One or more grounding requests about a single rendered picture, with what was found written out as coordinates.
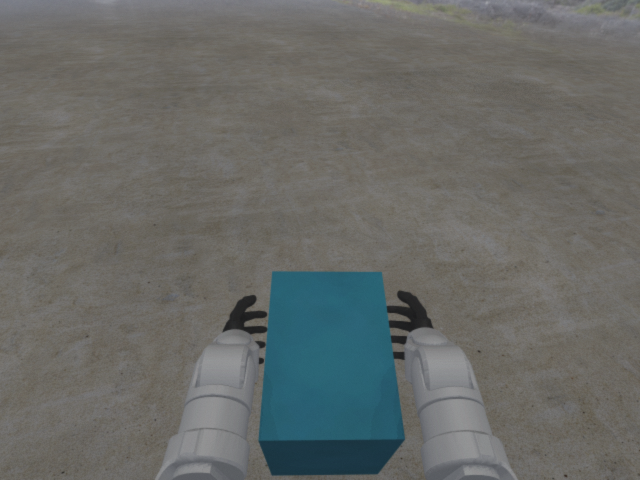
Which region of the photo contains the robot right forearm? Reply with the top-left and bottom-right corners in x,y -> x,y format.
404,327 -> 518,480

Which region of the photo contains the right robot hand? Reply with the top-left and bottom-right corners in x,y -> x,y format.
387,291 -> 434,360

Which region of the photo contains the carton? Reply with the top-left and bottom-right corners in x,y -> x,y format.
258,271 -> 405,476

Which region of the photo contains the left robot hand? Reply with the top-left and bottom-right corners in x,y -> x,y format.
222,295 -> 267,364

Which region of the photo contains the robot left forearm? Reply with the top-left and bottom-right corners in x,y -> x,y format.
155,329 -> 260,480

